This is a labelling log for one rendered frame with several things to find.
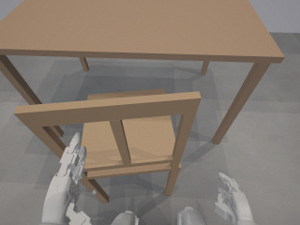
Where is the table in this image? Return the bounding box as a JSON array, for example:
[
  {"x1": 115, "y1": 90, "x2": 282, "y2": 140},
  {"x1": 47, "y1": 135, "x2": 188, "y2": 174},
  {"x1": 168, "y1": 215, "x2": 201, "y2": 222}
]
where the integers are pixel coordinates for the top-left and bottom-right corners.
[{"x1": 0, "y1": 0, "x2": 285, "y2": 144}]

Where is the robot right shin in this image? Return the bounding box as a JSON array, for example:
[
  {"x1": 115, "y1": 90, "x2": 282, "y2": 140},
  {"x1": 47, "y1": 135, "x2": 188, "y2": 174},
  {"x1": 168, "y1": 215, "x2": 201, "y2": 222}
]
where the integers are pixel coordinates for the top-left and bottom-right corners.
[{"x1": 184, "y1": 206, "x2": 193, "y2": 210}]

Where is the left robot hand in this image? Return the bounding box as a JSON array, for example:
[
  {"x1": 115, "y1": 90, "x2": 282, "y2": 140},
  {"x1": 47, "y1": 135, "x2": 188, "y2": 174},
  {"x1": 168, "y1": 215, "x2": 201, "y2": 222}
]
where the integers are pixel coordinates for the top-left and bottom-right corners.
[{"x1": 41, "y1": 132, "x2": 93, "y2": 225}]

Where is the chair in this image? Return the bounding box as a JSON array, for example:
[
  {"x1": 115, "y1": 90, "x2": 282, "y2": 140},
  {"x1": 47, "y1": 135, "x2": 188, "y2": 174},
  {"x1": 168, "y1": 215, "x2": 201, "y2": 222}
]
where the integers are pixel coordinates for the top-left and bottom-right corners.
[{"x1": 14, "y1": 88, "x2": 202, "y2": 203}]

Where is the right robot hand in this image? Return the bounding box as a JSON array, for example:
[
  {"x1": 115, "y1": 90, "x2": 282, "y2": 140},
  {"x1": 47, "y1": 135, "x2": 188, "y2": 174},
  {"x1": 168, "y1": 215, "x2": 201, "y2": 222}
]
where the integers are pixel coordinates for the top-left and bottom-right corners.
[{"x1": 215, "y1": 172, "x2": 254, "y2": 225}]

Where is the right robot thigh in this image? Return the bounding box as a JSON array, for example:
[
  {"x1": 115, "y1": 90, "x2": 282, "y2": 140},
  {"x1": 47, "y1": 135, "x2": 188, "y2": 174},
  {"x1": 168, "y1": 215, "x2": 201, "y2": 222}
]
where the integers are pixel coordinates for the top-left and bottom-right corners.
[{"x1": 177, "y1": 209, "x2": 207, "y2": 225}]

